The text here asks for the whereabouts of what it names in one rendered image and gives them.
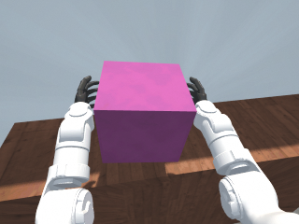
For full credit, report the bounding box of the robot left forearm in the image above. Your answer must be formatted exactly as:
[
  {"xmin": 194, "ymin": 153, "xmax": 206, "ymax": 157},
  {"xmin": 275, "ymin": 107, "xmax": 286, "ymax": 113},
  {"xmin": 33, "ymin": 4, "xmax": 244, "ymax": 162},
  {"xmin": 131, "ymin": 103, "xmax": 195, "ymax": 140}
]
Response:
[{"xmin": 35, "ymin": 102, "xmax": 94, "ymax": 224}]

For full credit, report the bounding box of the robot left upper arm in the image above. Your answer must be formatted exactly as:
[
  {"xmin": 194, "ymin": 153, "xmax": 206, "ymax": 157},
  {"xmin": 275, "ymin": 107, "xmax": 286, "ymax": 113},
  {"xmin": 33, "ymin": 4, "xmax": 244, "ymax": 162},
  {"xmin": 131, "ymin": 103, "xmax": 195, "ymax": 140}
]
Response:
[{"xmin": 36, "ymin": 188, "xmax": 94, "ymax": 224}]

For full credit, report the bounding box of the robot right upper arm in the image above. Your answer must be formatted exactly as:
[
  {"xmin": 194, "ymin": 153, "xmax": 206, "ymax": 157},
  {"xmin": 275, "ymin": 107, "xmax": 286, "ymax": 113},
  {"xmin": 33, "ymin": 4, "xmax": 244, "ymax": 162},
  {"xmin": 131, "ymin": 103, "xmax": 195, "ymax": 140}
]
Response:
[{"xmin": 219, "ymin": 171, "xmax": 299, "ymax": 224}]

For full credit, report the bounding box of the right robot hand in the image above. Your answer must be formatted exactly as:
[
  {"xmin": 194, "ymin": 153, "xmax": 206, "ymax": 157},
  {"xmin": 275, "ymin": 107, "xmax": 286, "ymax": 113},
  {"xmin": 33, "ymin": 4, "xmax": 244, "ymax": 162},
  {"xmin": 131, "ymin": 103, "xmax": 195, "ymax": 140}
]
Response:
[{"xmin": 186, "ymin": 77, "xmax": 207, "ymax": 105}]

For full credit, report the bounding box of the carton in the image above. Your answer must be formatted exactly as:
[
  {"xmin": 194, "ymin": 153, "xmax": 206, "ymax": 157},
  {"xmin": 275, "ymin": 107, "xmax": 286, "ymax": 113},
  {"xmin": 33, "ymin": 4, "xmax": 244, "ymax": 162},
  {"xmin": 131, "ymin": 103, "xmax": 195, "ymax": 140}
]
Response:
[{"xmin": 93, "ymin": 61, "xmax": 197, "ymax": 163}]

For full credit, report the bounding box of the pedestal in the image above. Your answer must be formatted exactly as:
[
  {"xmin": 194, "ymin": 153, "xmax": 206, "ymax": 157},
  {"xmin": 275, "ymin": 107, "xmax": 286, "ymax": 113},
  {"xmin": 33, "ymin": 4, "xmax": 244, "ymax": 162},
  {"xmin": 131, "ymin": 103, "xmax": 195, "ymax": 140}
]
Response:
[{"xmin": 0, "ymin": 93, "xmax": 299, "ymax": 224}]

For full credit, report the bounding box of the robot right forearm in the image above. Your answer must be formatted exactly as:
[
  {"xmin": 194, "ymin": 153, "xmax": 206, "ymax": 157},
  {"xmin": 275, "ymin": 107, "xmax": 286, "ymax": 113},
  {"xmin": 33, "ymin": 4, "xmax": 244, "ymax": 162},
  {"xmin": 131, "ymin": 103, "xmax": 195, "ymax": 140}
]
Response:
[{"xmin": 193, "ymin": 100, "xmax": 278, "ymax": 202}]

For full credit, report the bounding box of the left robot hand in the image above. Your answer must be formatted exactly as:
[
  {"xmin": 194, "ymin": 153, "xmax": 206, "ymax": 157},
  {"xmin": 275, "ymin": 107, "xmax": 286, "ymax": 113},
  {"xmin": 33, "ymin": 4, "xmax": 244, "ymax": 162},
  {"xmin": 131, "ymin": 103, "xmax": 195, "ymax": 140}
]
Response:
[{"xmin": 74, "ymin": 76, "xmax": 99, "ymax": 109}]

